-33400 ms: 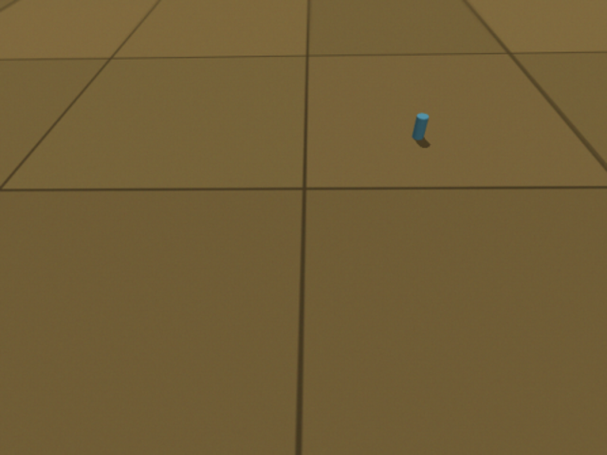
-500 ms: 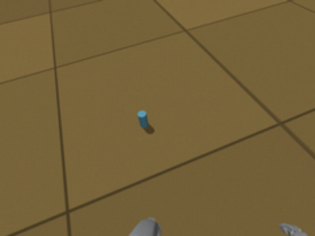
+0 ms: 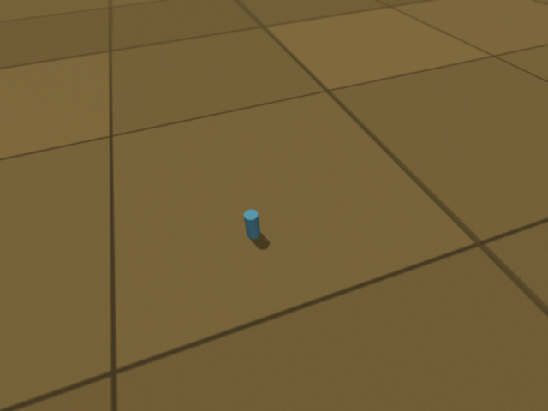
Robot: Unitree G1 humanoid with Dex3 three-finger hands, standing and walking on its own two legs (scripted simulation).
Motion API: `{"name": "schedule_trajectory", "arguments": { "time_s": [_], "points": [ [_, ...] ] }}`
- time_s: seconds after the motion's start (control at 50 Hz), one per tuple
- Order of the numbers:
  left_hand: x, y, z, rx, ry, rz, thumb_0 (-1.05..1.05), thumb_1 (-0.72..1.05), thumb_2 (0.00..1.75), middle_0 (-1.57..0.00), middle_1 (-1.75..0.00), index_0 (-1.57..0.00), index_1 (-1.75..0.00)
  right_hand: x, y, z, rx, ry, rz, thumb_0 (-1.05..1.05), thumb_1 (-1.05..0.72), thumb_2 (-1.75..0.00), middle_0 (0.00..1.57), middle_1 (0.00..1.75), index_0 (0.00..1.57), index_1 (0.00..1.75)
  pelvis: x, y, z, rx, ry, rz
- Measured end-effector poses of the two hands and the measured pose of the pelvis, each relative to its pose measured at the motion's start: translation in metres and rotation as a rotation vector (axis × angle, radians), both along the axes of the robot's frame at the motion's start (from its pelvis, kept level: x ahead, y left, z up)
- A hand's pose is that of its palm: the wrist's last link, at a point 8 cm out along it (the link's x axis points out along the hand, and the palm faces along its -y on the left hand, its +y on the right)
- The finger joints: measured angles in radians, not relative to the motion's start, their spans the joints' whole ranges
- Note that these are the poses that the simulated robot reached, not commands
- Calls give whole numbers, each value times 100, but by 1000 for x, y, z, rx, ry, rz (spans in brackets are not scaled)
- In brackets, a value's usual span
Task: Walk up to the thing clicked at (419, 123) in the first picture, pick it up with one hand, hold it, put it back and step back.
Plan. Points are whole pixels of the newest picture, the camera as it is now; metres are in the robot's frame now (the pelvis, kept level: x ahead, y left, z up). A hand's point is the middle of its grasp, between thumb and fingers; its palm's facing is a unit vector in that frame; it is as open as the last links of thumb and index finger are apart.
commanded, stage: step back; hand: left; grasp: from the side
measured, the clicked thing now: (252, 224) +1.07 +0.18 -0.69
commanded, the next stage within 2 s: stand in 0.60 s
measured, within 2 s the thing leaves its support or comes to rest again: neither
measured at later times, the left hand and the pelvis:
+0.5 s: hand out of the picture +0.13 +0.30 -0.14, palm faces -0.01 -0.94 -0.35, open 7.4 cm; pelvis +0.05 +0.03 +0.01, yaw -2 degrees
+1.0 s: hand out of the picture +0.13 +0.28 -0.14, palm faces -0.05 -0.94 -0.33, open 7.4 cm; pelvis +0.04 +0.03 +0.02, yaw -1 degrees
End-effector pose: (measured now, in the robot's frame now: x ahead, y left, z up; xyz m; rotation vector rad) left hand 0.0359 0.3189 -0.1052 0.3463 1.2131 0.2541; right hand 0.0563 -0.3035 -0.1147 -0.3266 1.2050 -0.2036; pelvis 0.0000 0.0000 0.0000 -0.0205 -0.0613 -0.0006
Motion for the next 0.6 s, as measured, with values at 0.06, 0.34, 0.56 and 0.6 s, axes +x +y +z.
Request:
{"name": "schedule_trajectory", "arguments": {
  "time_s": [0.06, 0.34, 0.56, 0.6],
  "points": [
    [1, -7, 2, -8, -21, 8, 1, 91, 90, -20, -30, -21, -30, 11, -2, 0, -2, 1, 12, 1, -91, -89, 21, 30, 20, 30, 3, 0, 2, 4, 2, 1],
    [49, 18, -8, -38, -7, -7, 1, 90, 90, -20, -30, -21, -30, 51, 32, 7, -11, -3, 13, 1, -91, -89, 20, 30, 20, 30, 32, 29, 3, 11, 17, -11],
    [103, 20, 2, -40, -59, -52, 0, 91, 90, -20, -30, -21, -30, 94, 55, 16, 30, -73, 0, 1, -91, -89, 21, 30, 21, 30, 46, 36, 12, 14, 25, -32],
    [110, 19, 4, -37, -67, -61, 0, 91, 90, -20, -30, -21, -30, 98, 55, 17, 31, -85, -6, 1, -91, -89, 21, 30, 21, 30, 46, 37, 13, 16, 23, -35]
  ]
}}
